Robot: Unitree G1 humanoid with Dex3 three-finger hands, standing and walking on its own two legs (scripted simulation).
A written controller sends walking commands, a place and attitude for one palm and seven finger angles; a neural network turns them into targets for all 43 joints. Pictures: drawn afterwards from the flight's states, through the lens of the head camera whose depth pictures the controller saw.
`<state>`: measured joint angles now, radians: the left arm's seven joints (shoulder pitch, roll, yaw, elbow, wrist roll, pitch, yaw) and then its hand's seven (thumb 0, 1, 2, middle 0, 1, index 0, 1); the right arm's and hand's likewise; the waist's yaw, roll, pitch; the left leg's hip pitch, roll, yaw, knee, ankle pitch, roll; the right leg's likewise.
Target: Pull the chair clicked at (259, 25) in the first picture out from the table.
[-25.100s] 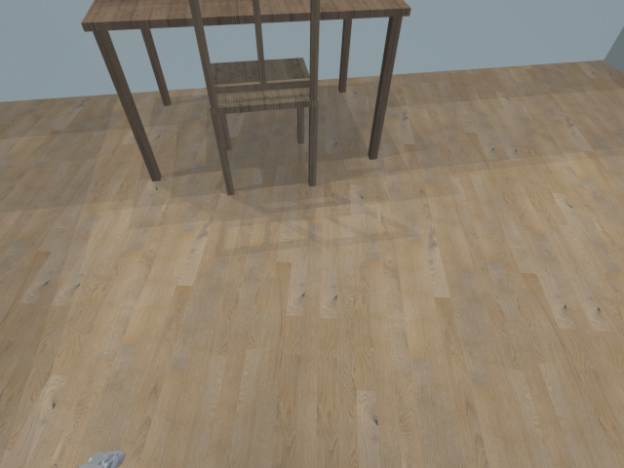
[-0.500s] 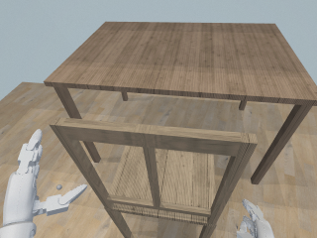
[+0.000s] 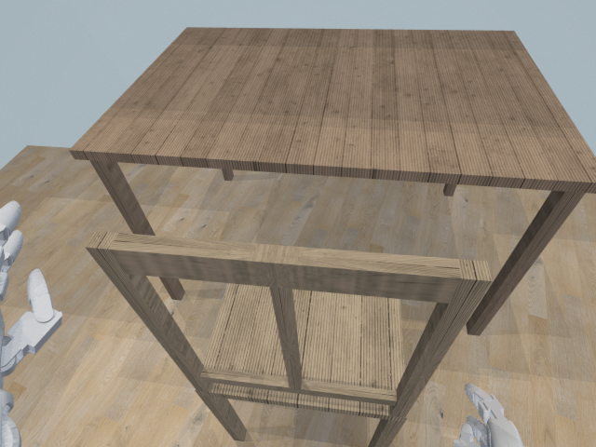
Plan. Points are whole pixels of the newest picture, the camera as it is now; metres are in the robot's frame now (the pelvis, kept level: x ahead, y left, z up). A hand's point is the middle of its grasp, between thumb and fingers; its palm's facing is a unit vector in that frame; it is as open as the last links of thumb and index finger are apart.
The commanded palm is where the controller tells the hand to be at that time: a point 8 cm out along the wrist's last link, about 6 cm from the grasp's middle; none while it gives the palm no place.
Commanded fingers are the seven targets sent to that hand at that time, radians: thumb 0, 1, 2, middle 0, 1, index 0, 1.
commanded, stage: draw the hand back to the body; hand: left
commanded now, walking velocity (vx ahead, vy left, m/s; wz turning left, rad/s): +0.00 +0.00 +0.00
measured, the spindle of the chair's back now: (289, 343) +0.27 +0.06 -0.04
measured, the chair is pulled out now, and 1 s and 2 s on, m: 0.27 0.27 0.27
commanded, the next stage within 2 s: step back with the hand held close in 0.14 s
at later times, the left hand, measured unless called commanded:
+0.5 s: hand (51, 282) +0.22 +0.27 +0.19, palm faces +0.45 -0.73 -0.52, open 7.4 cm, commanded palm +0.14 +0.31 +0.19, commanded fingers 0.00 0.90 0.90 -0.20 -0.30 -0.20 -0.30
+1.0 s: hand (43, 359) +0.15 +0.24 +0.18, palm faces +0.49 -0.73 -0.48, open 7.4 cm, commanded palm +0.08 +0.28 +0.19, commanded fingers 0.00 0.90 0.90 -0.20 -0.30 -0.20 -0.30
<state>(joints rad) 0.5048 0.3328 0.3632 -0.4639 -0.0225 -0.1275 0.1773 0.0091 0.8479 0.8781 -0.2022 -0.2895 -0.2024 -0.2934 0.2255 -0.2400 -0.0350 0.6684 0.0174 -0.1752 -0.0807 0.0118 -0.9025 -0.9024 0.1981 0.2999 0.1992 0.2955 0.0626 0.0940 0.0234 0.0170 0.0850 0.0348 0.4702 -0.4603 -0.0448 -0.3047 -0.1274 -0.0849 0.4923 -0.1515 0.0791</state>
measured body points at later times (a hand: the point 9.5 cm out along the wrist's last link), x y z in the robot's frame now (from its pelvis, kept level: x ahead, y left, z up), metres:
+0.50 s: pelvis -0.01 +0.01 +0.00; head +0.03 -0.01 +0.45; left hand +0.19 +0.31 +0.21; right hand +0.17 -0.22 -0.09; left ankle -0.13 +0.14 -0.73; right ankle +0.06 -0.19 -0.73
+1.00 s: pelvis -0.06 -0.02 -0.01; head -0.04 -0.03 +0.44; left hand +0.11 +0.28 +0.20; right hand +0.10 -0.26 -0.10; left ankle -0.13 +0.14 -0.73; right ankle +0.06 -0.19 -0.73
